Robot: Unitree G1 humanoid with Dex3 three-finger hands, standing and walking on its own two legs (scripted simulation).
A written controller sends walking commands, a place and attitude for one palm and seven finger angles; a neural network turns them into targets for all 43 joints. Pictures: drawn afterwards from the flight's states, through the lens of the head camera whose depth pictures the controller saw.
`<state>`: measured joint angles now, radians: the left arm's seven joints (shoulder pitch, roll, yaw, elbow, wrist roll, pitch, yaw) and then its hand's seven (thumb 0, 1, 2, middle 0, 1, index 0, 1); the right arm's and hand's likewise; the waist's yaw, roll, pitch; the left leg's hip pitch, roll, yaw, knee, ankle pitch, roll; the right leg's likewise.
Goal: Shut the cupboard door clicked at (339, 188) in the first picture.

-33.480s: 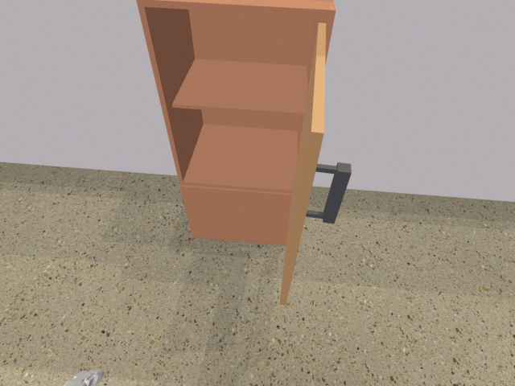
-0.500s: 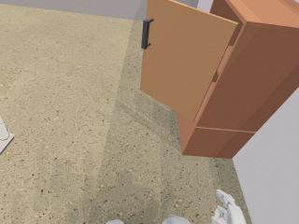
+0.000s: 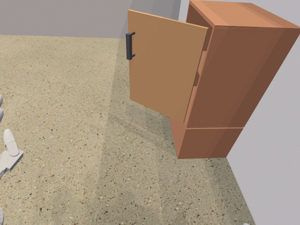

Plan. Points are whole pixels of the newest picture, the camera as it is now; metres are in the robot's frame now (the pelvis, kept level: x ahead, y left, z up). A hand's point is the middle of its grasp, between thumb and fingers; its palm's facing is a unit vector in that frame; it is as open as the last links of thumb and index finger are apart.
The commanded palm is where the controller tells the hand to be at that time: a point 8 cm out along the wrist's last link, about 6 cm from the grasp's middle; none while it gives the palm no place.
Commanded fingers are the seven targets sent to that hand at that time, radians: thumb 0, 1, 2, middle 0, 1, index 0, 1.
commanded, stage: stop stepping back and stand still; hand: left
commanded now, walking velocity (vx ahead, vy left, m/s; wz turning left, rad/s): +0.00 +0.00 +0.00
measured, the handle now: (131, 45) +1.01 +0.15 +0.06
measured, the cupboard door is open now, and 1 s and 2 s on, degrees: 55 55 55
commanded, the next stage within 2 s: let the arm hang, fingers relaxed in 0.06 s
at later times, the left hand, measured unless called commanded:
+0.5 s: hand out of the picture +0.08 +0.16 -0.15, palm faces +0.10 -0.98 -0.16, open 6.8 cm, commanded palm none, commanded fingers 0.00 0.90 0.90 -0.20 -0.30 -0.20 -0.30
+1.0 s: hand out of the picture -0.03 +0.17 -0.15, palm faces +0.02 -0.98 -0.20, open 7.3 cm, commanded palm none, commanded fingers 0.00 0.90 0.90 -0.20 -0.30 -0.20 -0.30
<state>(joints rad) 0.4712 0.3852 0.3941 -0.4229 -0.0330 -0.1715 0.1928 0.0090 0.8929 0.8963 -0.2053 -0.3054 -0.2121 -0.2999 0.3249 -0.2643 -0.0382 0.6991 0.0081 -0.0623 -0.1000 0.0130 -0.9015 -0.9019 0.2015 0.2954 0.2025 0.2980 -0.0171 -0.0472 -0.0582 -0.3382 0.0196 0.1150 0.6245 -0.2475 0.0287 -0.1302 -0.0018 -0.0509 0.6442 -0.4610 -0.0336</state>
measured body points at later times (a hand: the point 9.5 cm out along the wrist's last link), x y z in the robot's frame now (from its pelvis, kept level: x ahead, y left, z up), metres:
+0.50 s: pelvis +0.00 -0.02 +0.01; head +0.01 +0.01 +0.46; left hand +0.07 +0.21 -0.14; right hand +0.09 -0.26 -0.12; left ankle +0.05 +0.11 -0.72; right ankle -0.05 -0.09 -0.72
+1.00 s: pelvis +0.00 +0.00 +0.02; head +0.00 -0.01 +0.47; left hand -0.03 +0.22 -0.14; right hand -0.02 -0.21 -0.15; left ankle +0.05 +0.11 -0.72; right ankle -0.05 -0.09 -0.72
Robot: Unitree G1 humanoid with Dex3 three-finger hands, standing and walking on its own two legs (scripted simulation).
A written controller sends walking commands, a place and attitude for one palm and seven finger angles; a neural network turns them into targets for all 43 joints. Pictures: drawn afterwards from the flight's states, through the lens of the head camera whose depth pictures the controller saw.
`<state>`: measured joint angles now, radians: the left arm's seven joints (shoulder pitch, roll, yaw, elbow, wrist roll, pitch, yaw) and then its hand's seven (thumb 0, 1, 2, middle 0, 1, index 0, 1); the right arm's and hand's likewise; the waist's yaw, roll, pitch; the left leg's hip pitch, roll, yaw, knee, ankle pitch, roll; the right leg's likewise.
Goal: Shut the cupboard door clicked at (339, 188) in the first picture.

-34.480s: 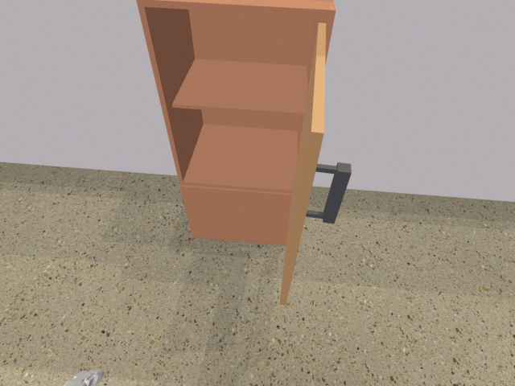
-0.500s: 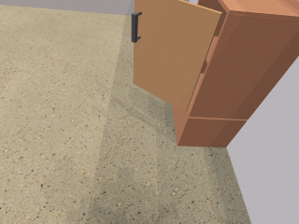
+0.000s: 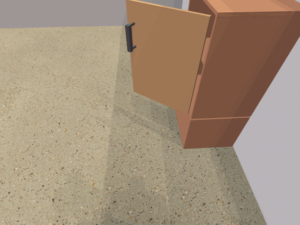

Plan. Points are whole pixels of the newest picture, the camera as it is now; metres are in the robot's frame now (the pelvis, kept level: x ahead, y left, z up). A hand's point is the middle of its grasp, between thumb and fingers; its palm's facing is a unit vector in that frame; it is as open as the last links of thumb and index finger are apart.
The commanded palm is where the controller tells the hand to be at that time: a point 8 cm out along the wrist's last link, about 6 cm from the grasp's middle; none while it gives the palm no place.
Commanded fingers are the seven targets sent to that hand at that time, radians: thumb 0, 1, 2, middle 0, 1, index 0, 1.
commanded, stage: let the arm hang, fingers relaxed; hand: left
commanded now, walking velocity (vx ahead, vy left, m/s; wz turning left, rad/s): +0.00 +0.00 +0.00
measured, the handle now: (131, 37) +1.01 +0.15 +0.04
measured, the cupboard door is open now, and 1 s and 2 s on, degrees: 55 55 55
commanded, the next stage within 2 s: look to check the result in 0.26 s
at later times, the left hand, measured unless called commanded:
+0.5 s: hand out of the picture -0.04 +0.15 -0.18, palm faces +0.03 -0.99 -0.16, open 7.3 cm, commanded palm none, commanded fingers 0.00 0.90 0.90 -0.20 -0.30 -0.20 -0.30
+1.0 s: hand out of the picture +0.00 +0.17 -0.18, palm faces +0.00 -0.98 -0.20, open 7.3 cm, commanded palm none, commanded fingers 0.00 0.90 0.90 -0.20 -0.30 -0.20 -0.30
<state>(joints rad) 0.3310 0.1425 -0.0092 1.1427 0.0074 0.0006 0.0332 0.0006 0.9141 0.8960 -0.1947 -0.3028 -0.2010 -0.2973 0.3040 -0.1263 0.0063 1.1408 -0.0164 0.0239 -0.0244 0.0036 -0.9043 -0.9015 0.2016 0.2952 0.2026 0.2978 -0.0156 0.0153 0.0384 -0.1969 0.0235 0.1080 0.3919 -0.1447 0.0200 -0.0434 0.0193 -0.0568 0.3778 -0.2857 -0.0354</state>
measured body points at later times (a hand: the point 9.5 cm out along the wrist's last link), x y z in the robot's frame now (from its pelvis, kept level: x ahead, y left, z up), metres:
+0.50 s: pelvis +0.00 +0.00 +0.00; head +0.01 +0.00 +0.45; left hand -0.04 +0.21 -0.16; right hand -0.02 -0.21 -0.16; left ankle +0.05 +0.11 -0.74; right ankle -0.05 -0.09 -0.74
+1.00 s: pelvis +0.01 +0.00 +0.00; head +0.02 +0.00 +0.45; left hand +0.00 +0.22 -0.16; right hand +0.00 -0.23 -0.16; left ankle +0.05 +0.11 -0.74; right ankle -0.05 -0.09 -0.74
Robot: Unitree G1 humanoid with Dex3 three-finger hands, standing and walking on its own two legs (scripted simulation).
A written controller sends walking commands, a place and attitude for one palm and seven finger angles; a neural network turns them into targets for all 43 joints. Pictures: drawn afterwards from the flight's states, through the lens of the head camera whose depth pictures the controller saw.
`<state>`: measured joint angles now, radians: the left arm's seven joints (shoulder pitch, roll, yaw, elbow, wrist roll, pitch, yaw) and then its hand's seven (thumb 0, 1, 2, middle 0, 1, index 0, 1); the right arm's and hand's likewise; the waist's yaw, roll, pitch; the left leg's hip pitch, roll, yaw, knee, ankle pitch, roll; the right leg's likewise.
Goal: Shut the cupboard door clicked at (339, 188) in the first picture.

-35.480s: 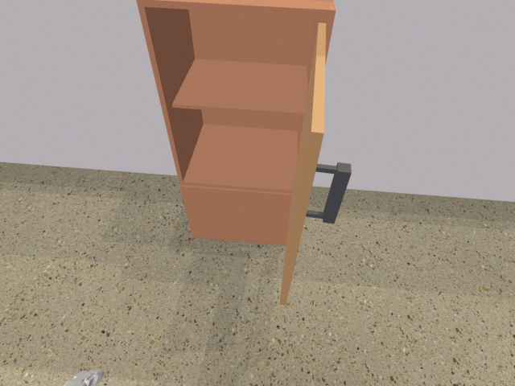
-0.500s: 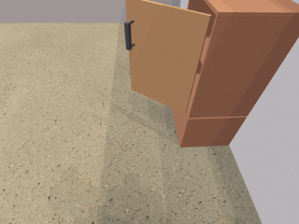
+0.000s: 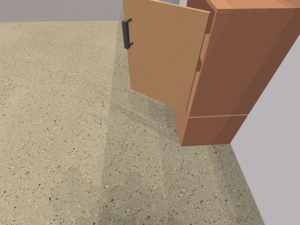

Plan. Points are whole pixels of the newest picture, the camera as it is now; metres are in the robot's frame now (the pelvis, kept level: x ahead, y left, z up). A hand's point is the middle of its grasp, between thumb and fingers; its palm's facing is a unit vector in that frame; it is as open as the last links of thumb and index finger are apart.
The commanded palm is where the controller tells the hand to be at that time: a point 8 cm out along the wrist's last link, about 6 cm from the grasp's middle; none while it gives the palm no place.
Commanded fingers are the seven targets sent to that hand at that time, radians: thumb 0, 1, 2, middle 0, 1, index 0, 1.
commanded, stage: walk to a spot facing it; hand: left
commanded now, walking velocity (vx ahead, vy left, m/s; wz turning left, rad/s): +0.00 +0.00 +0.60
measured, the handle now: (128, 33) +0.99 +0.16 +0.04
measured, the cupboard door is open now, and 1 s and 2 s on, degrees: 55 55 55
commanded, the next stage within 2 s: none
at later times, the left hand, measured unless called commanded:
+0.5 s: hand out of the picture +0.01 +0.24 -0.19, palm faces +0.25 -0.94 -0.23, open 7.3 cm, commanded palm none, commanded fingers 0.00 0.90 0.90 -0.20 -0.30 -0.20 -0.30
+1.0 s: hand out of the picture -0.04 +0.18 -0.17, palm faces +0.53 -0.80 -0.27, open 7.3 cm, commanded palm none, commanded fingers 0.00 0.90 0.90 -0.20 -0.30 -0.20 -0.30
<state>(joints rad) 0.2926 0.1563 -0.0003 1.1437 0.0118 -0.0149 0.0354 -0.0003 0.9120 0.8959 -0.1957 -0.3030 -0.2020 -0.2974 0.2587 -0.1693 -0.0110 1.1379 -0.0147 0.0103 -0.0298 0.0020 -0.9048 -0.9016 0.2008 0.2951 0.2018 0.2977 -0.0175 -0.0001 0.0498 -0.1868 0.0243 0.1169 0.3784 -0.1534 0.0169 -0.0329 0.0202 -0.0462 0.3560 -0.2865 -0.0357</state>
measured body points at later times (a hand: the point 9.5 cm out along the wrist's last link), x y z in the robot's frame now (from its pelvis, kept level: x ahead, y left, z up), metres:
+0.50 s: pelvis -0.01 +0.03 -0.02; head +0.04 +0.05 +0.43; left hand +0.00 +0.29 -0.17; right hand +0.09 -0.21 -0.16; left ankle +0.02 +0.12 -0.74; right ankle -0.02 -0.12 -0.68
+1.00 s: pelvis +0.01 -0.02 -0.01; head +0.08 +0.01 +0.43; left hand -0.07 +0.22 -0.15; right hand +0.22 -0.21 -0.16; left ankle -0.06 +0.09 -0.70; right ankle +0.04 -0.14 -0.74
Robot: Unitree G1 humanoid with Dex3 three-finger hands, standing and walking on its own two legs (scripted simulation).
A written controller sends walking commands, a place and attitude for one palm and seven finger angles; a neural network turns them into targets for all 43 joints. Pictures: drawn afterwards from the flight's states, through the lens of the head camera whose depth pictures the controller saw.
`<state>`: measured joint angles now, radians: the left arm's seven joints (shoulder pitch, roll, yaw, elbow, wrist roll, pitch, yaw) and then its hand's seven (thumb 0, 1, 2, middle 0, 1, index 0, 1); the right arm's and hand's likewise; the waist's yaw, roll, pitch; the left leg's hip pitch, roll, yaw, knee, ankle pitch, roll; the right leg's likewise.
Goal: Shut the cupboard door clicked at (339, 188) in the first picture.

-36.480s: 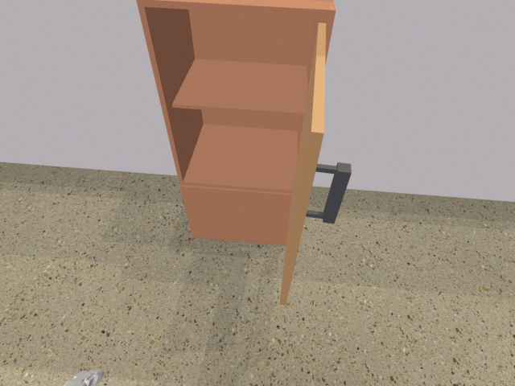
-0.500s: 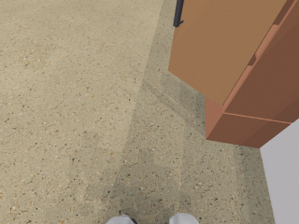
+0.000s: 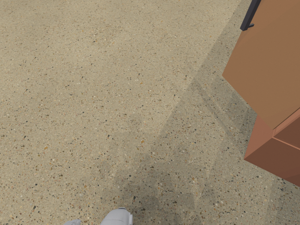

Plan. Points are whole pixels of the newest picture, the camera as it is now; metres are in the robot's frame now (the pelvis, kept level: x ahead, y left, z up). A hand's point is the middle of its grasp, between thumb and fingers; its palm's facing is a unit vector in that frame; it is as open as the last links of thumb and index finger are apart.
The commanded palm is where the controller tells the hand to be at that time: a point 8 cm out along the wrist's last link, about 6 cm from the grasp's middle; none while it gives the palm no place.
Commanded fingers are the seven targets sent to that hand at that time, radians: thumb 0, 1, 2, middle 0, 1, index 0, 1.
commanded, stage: walk to a spot facing it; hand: left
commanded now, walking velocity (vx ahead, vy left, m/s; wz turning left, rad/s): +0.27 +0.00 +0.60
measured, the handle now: (254, 12) +0.90 -0.42 +0.05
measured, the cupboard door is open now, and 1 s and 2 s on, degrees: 55 55 55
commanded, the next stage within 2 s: turn to face it in 1.28 s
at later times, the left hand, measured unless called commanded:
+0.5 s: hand (82, 208) +0.17 +0.21 -0.14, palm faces +0.26 -0.92 -0.30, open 7.3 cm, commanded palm none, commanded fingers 0.00 0.90 0.90 -0.20 -0.30 -0.20 -0.30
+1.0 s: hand out of the picture +0.09 +0.15 -0.19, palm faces +0.65 -0.75 -0.14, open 7.3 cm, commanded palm none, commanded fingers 0.00 0.90 0.90 -0.20 -0.30 -0.20 -0.30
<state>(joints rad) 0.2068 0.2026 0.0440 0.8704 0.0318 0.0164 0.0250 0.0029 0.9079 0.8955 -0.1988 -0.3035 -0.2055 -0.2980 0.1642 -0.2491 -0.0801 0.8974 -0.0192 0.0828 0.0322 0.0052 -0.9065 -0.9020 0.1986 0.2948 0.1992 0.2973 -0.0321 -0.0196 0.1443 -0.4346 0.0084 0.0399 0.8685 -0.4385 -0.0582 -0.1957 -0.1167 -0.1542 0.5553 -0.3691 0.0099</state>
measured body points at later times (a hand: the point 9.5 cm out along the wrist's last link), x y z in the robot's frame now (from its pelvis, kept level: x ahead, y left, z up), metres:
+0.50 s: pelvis +0.12 -0.03 -0.01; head +0.15 -0.04 +0.43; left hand +0.16 +0.26 -0.12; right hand +0.20 -0.27 -0.18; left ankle +0.00 +0.11 -0.70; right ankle +0.20 -0.11 -0.74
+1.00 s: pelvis +0.25 +0.06 -0.03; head +0.28 +0.11 +0.42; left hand +0.05 +0.19 -0.18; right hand +0.53 -0.03 -0.14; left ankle +0.29 +0.16 -0.74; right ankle +0.21 -0.11 -0.71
